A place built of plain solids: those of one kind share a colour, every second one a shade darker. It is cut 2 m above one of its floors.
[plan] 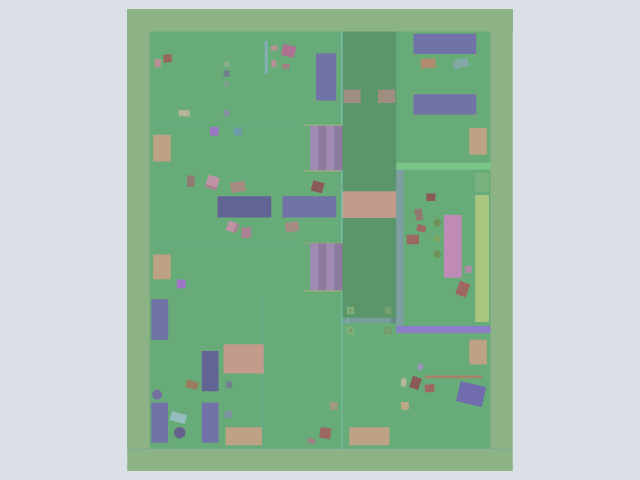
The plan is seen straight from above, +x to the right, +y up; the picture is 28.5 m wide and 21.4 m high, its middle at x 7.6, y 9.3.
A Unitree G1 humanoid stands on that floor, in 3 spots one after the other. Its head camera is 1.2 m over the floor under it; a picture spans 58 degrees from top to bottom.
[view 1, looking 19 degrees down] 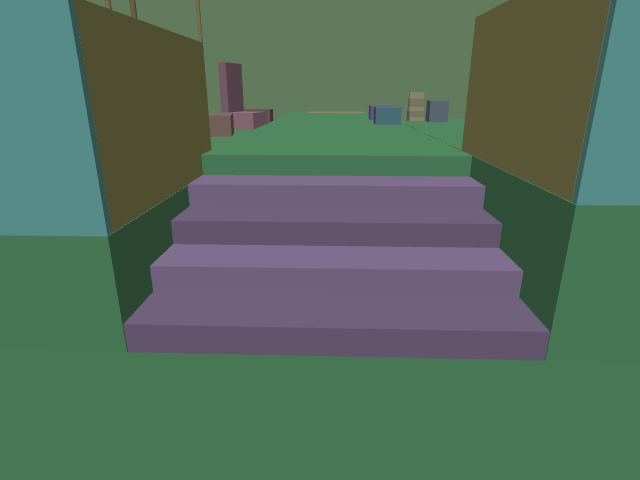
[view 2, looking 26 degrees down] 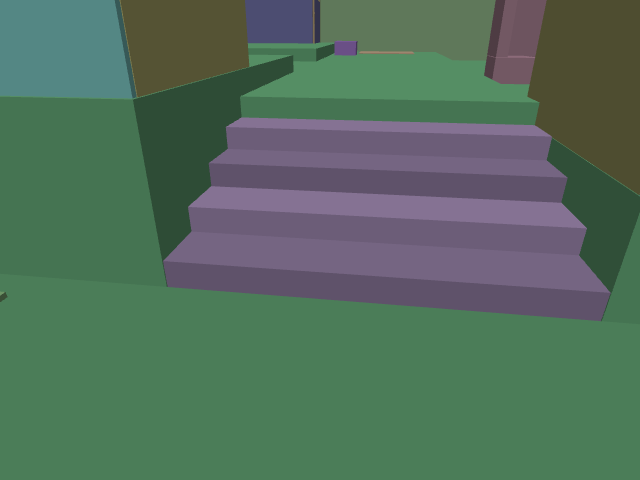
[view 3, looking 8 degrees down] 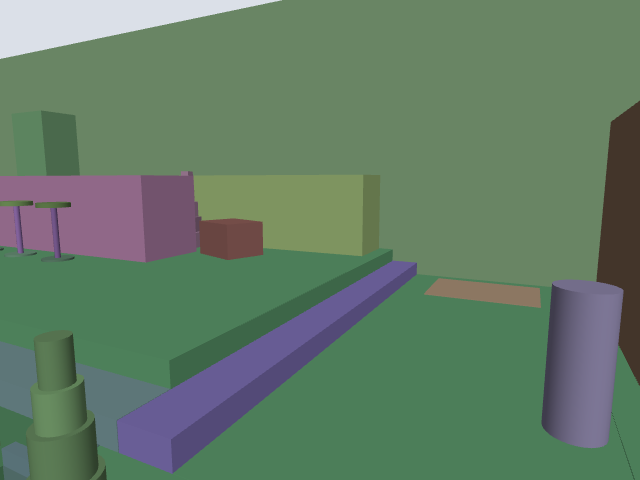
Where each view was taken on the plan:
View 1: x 10.38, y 13.40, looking -178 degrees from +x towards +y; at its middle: step_tread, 2.65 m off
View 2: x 10.38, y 8.10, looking -172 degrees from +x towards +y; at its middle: step_tread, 2.39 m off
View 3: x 9.80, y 3.89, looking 26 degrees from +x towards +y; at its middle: counter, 5.30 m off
